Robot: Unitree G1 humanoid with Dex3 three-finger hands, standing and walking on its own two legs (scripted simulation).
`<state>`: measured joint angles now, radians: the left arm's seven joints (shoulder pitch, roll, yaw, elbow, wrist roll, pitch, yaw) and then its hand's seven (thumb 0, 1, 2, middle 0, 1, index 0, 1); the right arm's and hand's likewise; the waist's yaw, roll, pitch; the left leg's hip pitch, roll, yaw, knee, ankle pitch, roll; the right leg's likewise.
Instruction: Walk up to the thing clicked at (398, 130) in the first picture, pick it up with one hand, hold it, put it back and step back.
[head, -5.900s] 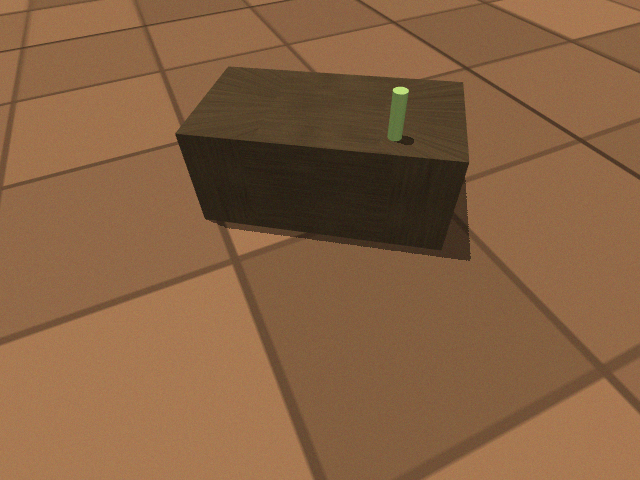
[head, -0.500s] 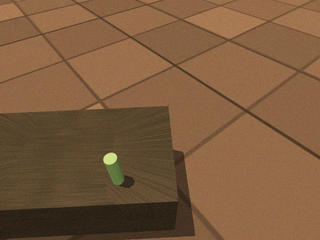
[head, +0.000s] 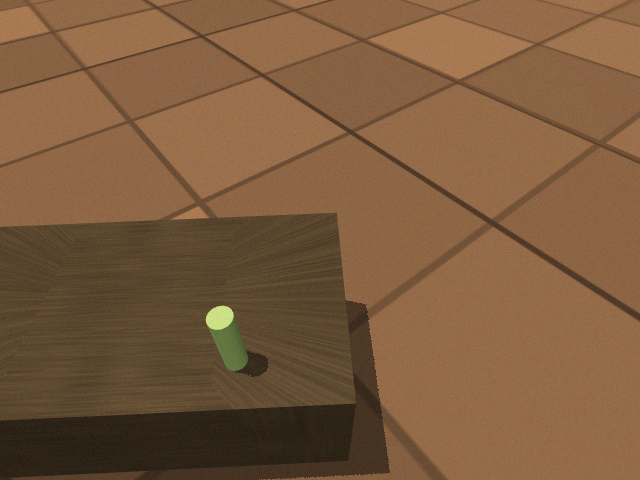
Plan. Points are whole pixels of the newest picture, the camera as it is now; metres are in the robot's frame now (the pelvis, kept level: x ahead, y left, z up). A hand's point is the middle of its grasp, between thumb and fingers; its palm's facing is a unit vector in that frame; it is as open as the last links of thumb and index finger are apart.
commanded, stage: stand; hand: left
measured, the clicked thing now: (228, 340) +0.44 +0.22 -0.25
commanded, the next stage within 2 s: go down in 1.06 s
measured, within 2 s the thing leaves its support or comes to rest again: neither
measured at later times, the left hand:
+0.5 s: hand out of the picture +0.07 +0.25 -0.16, palm faces -0.03 -0.94 -0.34, open 7.4 cm
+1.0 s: hand out of the picture +0.08 +0.25 -0.16, palm faces -0.03 -0.94 -0.34, open 7.4 cm
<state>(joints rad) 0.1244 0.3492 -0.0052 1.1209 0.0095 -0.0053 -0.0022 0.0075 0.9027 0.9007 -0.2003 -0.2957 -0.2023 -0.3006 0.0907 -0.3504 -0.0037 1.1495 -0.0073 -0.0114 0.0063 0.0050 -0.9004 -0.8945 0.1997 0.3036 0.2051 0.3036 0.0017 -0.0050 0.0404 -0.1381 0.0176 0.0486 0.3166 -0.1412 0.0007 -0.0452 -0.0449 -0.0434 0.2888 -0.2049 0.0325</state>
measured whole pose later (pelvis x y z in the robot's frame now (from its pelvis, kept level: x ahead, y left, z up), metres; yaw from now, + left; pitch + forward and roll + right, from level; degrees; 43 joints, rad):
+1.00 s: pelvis +0.01 +0.00 +0.00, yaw +0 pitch -2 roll +0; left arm 0.13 0.35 -0.01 1.11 0.01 -0.01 0.00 0.01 0.90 0.90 -0.20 -0.30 -0.20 -0.30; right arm 0.10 -0.35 -0.01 1.15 -0.01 -0.01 0.01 0.00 -0.90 -0.89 0.20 0.30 0.21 0.30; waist 0.00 -0.01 0.04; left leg -0.13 0.01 0.05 0.31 -0.15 0.00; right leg -0.04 -0.05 -0.04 0.29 -0.21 0.04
